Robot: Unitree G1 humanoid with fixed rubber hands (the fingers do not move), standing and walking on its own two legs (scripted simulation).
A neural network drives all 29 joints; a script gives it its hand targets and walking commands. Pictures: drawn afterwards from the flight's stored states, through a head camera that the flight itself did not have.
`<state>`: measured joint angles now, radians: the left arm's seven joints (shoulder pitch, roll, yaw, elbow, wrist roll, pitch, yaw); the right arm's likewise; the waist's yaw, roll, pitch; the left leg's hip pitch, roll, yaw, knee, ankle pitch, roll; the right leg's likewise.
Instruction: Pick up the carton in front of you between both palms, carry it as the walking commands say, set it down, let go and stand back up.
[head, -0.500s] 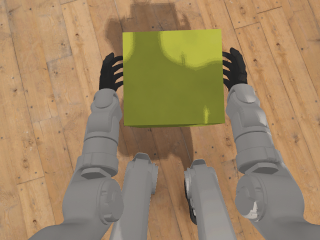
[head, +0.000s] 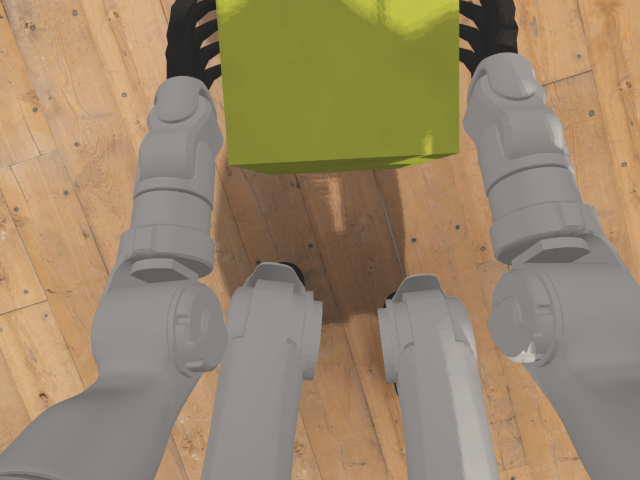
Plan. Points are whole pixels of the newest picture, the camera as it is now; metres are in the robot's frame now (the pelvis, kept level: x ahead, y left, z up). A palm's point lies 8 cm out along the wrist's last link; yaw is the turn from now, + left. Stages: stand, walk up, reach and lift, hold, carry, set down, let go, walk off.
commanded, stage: set down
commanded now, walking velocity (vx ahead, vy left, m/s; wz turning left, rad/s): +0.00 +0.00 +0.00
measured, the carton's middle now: (336, 82) +0.53 +0.05 -0.23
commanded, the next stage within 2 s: none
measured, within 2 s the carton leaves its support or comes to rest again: rests again in 1.18 s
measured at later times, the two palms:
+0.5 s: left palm (203, 90) +0.50 +0.20 -0.19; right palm (479, 72) +0.54 -0.10 -0.19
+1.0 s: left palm (201, 87) +0.50 +0.20 -0.20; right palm (478, 73) +0.54 -0.10 -0.20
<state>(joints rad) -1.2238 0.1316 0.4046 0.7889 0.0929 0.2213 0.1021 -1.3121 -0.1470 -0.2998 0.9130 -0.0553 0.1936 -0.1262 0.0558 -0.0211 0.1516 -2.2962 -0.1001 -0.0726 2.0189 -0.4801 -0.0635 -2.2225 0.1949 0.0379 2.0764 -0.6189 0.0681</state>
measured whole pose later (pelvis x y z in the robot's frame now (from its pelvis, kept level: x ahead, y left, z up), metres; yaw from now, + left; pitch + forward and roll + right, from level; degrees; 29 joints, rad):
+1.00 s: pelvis +0.00 +0.00 -0.03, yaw +0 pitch +37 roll +1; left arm -1.33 0.22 0.43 1.05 0.11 0.14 0.00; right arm -1.41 -0.19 -0.31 1.09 -0.12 0.14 -0.05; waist 0.06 -0.02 0.29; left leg -2.28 -0.05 -0.03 2.15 -0.52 -0.05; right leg -2.23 0.15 0.01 2.22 -0.64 0.02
